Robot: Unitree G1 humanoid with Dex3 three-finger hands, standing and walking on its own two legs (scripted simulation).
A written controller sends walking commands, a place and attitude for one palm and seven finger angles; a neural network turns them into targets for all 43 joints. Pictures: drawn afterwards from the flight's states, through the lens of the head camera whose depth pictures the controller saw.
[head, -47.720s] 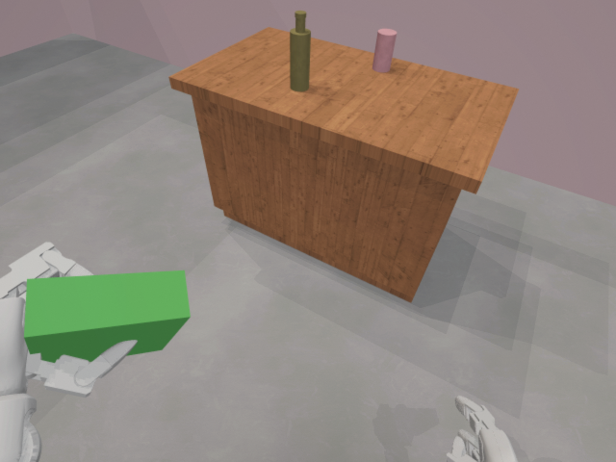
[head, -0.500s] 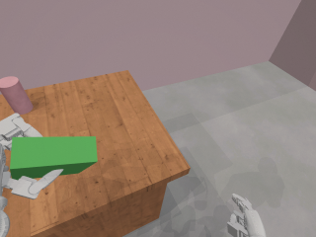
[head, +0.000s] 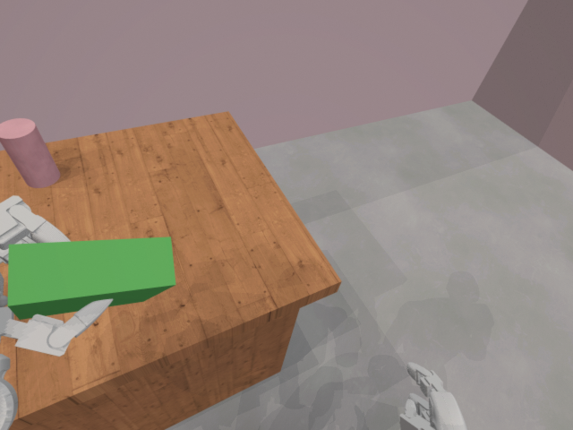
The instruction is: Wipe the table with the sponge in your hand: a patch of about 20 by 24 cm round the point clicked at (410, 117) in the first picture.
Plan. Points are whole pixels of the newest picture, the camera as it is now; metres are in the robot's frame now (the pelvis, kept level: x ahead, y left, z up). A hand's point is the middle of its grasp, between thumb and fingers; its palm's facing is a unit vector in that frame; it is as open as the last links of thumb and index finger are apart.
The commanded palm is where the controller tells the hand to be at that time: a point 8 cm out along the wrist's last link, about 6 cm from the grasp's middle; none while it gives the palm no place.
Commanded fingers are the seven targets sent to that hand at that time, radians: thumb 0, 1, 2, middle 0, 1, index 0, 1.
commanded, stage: step back with the hand held close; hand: left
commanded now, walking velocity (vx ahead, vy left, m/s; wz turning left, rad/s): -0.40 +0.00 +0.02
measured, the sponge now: (114, 277) +0.23 +0.22 +0.15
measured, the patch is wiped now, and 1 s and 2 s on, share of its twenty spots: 1.00 1.00 1.00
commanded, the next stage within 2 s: stop stepping back and stand still in 0.28 s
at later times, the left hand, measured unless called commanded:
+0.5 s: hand out of the picture +0.06 +0.22 +0.15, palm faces +0.32 -0.88 -0.36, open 9.0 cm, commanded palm +0.01 +0.26 +0.18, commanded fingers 0.00 0.10 1.30 -1.20 -1.60 -1.20 -1.60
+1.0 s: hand out of the picture -0.09 +0.21 +0.16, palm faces +0.41 -0.83 -0.39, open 9.0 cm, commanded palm -0.14 +0.25 +0.18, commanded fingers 0.00 0.10 1.30 -1.20 -1.60 -1.20 -1.60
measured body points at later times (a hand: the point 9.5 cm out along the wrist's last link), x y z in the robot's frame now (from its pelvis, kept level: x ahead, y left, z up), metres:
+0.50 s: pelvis -0.16 -0.01 -0.01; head -0.15 +0.03 +0.44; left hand +0.04 +0.27 +0.17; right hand +0.02 -0.26 -0.06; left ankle -0.08 +0.09 -0.73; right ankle -0.13 -0.14 -0.70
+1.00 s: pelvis -0.29 -0.04 -0.02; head -0.35 -0.04 +0.43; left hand -0.12 +0.26 +0.18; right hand -0.16 -0.26 -0.10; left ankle -0.28 +0.10 -0.73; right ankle -0.25 -0.13 -0.72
